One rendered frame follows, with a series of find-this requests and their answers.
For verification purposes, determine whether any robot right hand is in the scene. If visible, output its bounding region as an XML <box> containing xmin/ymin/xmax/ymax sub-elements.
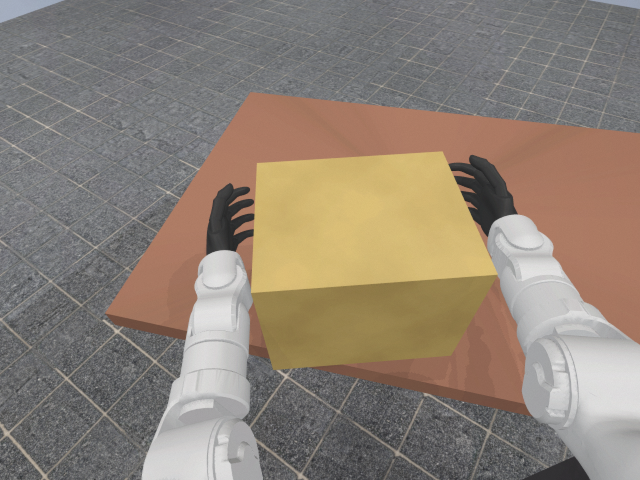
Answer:
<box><xmin>448</xmin><ymin>155</ymin><xmax>518</xmax><ymax>237</ymax></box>

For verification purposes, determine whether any left robot upper arm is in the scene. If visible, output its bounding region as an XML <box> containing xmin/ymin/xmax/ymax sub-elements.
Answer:
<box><xmin>143</xmin><ymin>416</ymin><xmax>263</xmax><ymax>480</ymax></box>

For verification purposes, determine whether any right robot upper arm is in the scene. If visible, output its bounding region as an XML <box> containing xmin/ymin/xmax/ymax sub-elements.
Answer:
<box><xmin>522</xmin><ymin>334</ymin><xmax>640</xmax><ymax>480</ymax></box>

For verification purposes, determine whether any right robot forearm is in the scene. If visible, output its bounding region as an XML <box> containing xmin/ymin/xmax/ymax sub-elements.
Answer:
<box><xmin>487</xmin><ymin>215</ymin><xmax>633</xmax><ymax>357</ymax></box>

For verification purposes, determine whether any left robot forearm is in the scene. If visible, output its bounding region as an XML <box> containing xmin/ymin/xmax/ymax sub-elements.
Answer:
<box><xmin>142</xmin><ymin>250</ymin><xmax>253</xmax><ymax>480</ymax></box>

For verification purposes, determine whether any robot left hand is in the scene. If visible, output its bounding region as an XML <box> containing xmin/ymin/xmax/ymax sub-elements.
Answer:
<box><xmin>206</xmin><ymin>183</ymin><xmax>255</xmax><ymax>256</ymax></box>

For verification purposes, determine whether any table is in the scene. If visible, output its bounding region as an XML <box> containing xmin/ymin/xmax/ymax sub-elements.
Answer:
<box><xmin>105</xmin><ymin>92</ymin><xmax>640</xmax><ymax>480</ymax></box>

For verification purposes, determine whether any carton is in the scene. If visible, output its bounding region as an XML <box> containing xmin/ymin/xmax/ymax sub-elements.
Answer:
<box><xmin>251</xmin><ymin>151</ymin><xmax>498</xmax><ymax>370</ymax></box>

